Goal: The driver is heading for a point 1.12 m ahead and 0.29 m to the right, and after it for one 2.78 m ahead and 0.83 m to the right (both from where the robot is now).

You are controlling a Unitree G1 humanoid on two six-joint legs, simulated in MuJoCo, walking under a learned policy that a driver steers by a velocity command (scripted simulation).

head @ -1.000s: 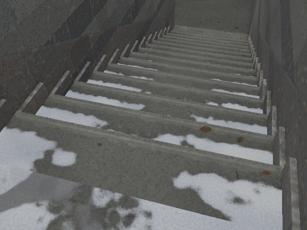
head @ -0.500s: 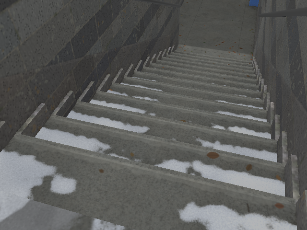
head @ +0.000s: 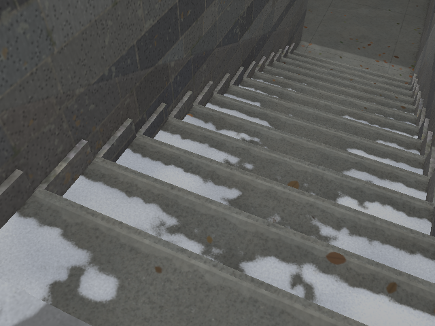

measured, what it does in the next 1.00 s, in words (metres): walks ahead: left foot, then right foot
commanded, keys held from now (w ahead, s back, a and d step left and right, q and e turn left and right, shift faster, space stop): w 0.84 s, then w+e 0.16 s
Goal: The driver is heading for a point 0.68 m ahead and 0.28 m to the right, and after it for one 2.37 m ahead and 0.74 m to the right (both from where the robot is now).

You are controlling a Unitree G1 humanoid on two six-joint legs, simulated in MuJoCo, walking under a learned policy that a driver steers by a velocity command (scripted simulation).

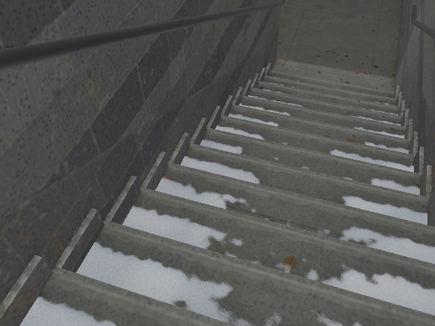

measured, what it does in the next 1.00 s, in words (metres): goes down, turning right: left foot, then right foot 0.15 m lower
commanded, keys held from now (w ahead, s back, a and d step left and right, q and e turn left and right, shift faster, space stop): w+e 0.28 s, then e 0.72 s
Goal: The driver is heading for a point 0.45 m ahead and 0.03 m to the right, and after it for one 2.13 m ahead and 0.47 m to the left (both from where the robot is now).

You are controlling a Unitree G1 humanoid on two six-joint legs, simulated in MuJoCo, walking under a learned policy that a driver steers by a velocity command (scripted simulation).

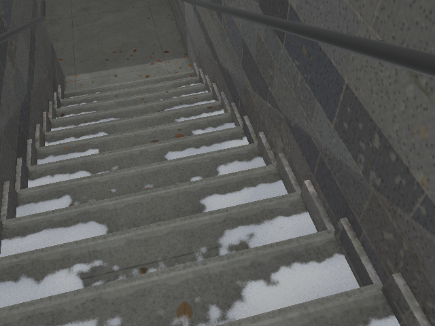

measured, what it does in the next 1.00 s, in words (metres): walks ahead, turning right: left foot, then right foot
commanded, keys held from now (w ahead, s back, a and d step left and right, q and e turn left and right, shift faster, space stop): e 0.28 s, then w+e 0.16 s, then w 0.30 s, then w+q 0.26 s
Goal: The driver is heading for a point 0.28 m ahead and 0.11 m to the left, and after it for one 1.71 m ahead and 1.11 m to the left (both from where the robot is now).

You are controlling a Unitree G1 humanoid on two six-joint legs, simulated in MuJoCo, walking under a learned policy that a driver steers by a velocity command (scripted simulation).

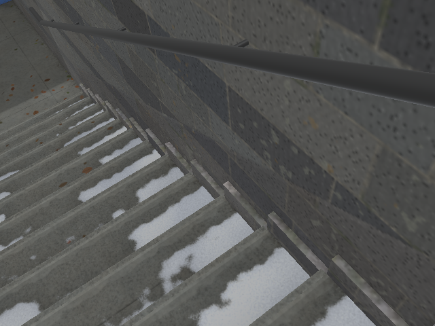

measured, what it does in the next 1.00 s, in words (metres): goes down, turning left: left foot 0.15 m lower, then right foot 0.15 m lower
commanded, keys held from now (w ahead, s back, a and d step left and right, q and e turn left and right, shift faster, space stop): w+q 1.00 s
